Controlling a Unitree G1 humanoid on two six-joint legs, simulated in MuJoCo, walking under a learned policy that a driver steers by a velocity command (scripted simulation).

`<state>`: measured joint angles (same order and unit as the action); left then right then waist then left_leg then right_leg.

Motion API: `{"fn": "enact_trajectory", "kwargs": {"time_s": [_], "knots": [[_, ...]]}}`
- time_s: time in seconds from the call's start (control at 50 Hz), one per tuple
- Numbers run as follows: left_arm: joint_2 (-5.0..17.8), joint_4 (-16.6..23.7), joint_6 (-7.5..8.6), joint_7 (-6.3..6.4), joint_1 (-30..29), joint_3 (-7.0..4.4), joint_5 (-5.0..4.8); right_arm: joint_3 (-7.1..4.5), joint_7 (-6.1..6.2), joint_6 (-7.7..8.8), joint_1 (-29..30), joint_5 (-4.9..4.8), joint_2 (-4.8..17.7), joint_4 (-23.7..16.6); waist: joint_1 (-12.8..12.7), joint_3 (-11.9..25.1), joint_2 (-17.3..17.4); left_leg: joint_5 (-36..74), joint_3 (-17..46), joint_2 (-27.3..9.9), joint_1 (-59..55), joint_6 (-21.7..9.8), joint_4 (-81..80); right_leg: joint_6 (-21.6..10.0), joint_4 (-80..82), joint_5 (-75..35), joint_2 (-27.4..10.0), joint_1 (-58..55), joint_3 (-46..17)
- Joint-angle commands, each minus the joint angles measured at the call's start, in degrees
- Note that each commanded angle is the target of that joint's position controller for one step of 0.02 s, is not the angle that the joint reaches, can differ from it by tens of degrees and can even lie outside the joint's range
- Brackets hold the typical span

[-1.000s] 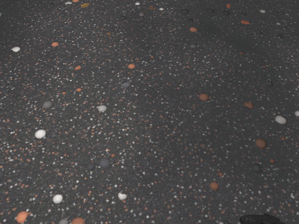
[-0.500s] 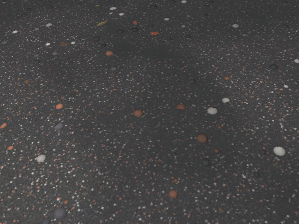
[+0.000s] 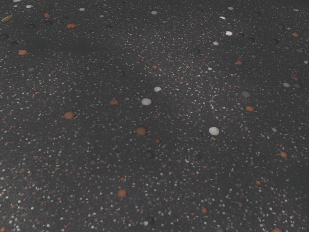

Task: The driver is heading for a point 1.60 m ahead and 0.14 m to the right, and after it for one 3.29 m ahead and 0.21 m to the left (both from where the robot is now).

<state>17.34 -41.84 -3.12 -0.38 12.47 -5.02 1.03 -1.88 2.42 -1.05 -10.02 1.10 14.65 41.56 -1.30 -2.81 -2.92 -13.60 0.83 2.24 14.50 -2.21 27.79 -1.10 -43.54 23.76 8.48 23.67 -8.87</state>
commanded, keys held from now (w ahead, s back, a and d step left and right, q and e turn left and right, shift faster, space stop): e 0.32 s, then no key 0.02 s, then w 0.66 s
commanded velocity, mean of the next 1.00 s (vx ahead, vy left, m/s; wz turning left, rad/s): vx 0.22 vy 0.00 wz -0.32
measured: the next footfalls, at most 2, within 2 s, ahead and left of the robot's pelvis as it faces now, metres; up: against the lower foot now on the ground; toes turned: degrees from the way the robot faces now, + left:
right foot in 0.38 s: -0.01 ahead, -0.12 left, +0.00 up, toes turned -14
left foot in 0.94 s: +0.34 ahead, -0.01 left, +0.00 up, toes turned -14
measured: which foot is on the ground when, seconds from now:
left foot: down 0.00-0.38, up 0.40-0.92, down 0.94-1.00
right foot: up 0.00-0.36, down 0.38-0.96, up 0.98-1.00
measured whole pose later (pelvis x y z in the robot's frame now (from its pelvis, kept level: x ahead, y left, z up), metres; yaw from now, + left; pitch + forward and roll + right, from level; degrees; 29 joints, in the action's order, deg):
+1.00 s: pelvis +0.21 -0.05 -0.02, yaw -18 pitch +1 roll +0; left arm 15.3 -53.7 3.3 -0.2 25.0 -1.8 0.8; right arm -2.4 -1.1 3.1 -6.7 2.1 14.8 42.5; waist -2.6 -2.4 -1.3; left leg -10.3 -5.0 0.8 24.8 -4.5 34.5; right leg -4.0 -50.7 25.0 2.8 5.9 -3.8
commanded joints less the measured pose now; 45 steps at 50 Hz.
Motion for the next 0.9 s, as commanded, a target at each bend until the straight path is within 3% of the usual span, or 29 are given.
{"fn": "enact_trajectory", "kwargs": {"time_s": [0.02, 0.04, 0.08, 0.16, 0.28, 0.34, 0.36, 0.38, 0.4, 0.42, 0.44, 0.46, 0.48, 0.5, 0.52, 0.58, 0.68, 0.78, 0.86, 0.9], "knots": [[7.6, 2.5, 0.22, -0.32, 2.3, -2.32, 0.81, -1.68, -0.27, 0.63, 3.2, 0.1, 7.0, -4.9, -1.5, 1.6, 7.7, 12.9, 14.2, -18.5, -1.3, -9.8, -13.2, 1.3, -20.7, 2.8, -3.3, 5.1, 2.2], [7.2, 1.9, -0.25, -0.98, 3.4, -2.29, 0.59, -1.49, -0.17, 0.64, 4.7, 0.21, 6.6, -5.5, -2.1, 2.2, 9.5, 13.7, 9.9, -15.5, -2.9, -8.2, -12.6, 1.9, -23.1, 0.0, -3.4, 5.7, 3.1], [6.4, 1.7, -0.72, -1.91, 3.3, -1.86, 0.04, -1.55, 0.1, 0.76, 3.0, 0.29, 6.8, -5.6, -0.6, 2.8, 10.8, 20.1, 5.6, -14.0, -6.5, -8.4, -11.1, 3.5, -23.7, -1.0, -3.8, 7.6, 5.0], [4.9, 3.6, -1.28, -2.35, -1.6, -0.94, -0.22, -2.39, 0.07, 0.91, -3.1, 0.21, 8.3, -4.0, 2.9, 3.6, 10.9, 23.5, 4.7, -16.9, -14.1, -10.0, -9.4, 5.0, -16.4, 0.2, -5.6, 9.7, 6.5], [3.7, 5.5, -1.31, -2.74, -3.5, 0.21, -0.91, -3.39, -1.36, 0.84, -2.4, 0.65, 10.7, -3.4, 3.3, 4.5, 13.6, 24.8, 0.0, -18.4, -9.8, -9.3, -6.6, 2.7, -1.1, 3.0, -7.1, -2.0, 11.6], [3.4, 5.6, -0.62, -2.47, -1.8, 0.4, -0.95, -3.73, -1.88, 0.46, -2.1, 0.04, 11.7, -2.9, 1.9, 5.3, 13.1, 24.6, -1.3, -18.5, -7.8, -7.4, -2.2, 0.7, 9.7, -1.2, -6.2, -8.3, 13.2], [3.1, 4.8, -0.08, -2.08, 0.7, 0.59, -0.32, -3.69, -2.03, 0.22, -2.0, -0.35, 11.6, -2.6, 0.3, 6.5, 11.2, 15.8, -3.0, -17.6, -4.3, -5.1, 0.4, -0.5, 17.8, -6.6, -5.1, -14.2, 13.7], [4.8, 3.8, 0.65, -1.51, 3.3, 0.34, 0.59, -3.29, -2.24, -0.01, -3.8, 0.04, 9.8, -2.2, -0.6, 7.3, 4.8, 2.0, -5.6, -15.1, 3.6, -1.8, 6.5, -1.8, 24.2, -7.5, -7.5, -22.4, 7.3], [11.6, 4.2, 1.32, -1.07, 6.9, -1.04, 0.72, -1.1, -2.91, -0.36, -2.6, 0.64, 2.5, -5.6, -1.4, 8.1, -13.5, -22.1, -11.6, -7.0, 19.8, 2.8, 23.2, -7.3, 30.6, 3.8, -25.4, -30.3, -18.1], [14.8, 3.6, 1.5, -0.97, 9.9, -2.13, 0.53, -1.85, -2.4, -1.06, 2.9, 1.69, 6.9, -7.4, -5.2, 3.3, -11.5, -22.7, -3.9, -3.4, 25.4, 2.4, 28.9, -14.2, 33.2, 4.0, -30.9, -22.2, -26.2], [10.4, 2.7, 1.39, -0.83, 8.5, -0.79, 0.56, -2.52, -2.91, -1.19, 4.2, 1.03, 8.6, -7.0, -3.7, -0.8, -6.4, -16.8, -0.8, -5.9, 26.0, 1.8, 30.6, -14.2, 34.7, 10.9, -28.1, -20.2, -21.5], [7.0, 2.6, 1.48, -0.64, 5.3, 0.5, 0.15, -2.58, -3.86, -0.69, 2.8, 0.24, 8.6, -5.8, -1.5, -3.2, -5.8, -11.0, -0.4, -6.4, 25.0, 1.6, 28.8, -12.0, 36.7, 14.0, -24.5, -18.1, -17.5], [5.9, 2.9, 1.85, -0.32, 2.8, 1.04, 0.1, -2.77, -4.57, -0.05, 0.6, 0.23, 8.6, -4.1, 0.1, -3.6, -6.2, -6.9, -0.8, -6.6, 23.9, 1.9, 27.1, -9.9, 37.9, 10.8, -21.2, -18.9, -13.9], [5.4, 2.6, 2.63, 0.07, 2.8, 1.3, -0.04, -2.92, -5.0, 0.33, -1.5, 1.16, 8.8, -2.3, 0.4, -3.2, -6.0, -3.6, -1.7, -6.4, 22.7, 2.3, 27.8, -9.4, 37.9, 4.4, -19.2, -19.7, -10.7], [5.2, 2.1, 3.44, 0.0, 3.3, 1.5, -0.11, -2.95, -5.25, 0.52, -3.2, 1.5, 8.5, -0.8, 0.9, -1.6, -4.1, -1.3, -1.9, -6.2, 21.8, 2.4, 28.5, -9.1, 37.5, -0.5, -18.3, -21.1, -8.5], [5.9, 0.1, 5.37, -0.41, 6.8, 1.27, -0.34, -2.78, -5.43, 0.71, -2.0, 1.1, 7.2, -0.1, 0.3, -1.2, -2.0, 2.2, -2.0, -6.4, 24.4, 2.8, 27.6, -9.9, 37.6, -6.3, -18.6, -24.1, -6.4], [5.6, -2.9, 6.32, -0.13, 11.2, 1.26, -0.25, -2.66, -5.27, 1.16, 3.2, 1.16, 6.4, -0.9, -1.6, -3.4, -2.1, 5.0, -2.0, -7.0, 29.8, 3.9, 22.1, -11.7, 39.2, -6.7, -19.9, -26.6, -6.0], [5.6, -6.0, 7.1, 0.19, 14.4, 1.32, 0.01, -1.86, -5.5, 2.14, 9.1, 1.0, 4.8, -2.9, -3.1, -5.3, -1.7, 6.7, -2.8, -6.3, 28.1, 2.9, 13.5, -12.1, 37.4, -15.8, -20.3, -26.8, -3.4], [6.5, -8.1, 7.51, 0.66, 14.6, 1.2, 0.06, -1.61, -5.39, 2.78, 10.0, 0.73, 4.9, -4.4, -1.8, -5.2, -2.3, 4.0, -4.3, -4.7, 20.8, -0.4, 8.0, -10.8, 34.0, -30.1, -21.8, -26.5, -1.9], [7.5, -8.5, 7.63, 0.71, 12.5, 1.11, 0.21, -2.11, -4.46, 3.02, 3.5, 0.43, 5.6, -2.7, 1.9, -2.0, -2.3, 2.1, -6.1, -1.3, 8.4, -2.6, 5.1, -8.7, 27.2, -46.9, -20.9, -24.4, 0.3]]}}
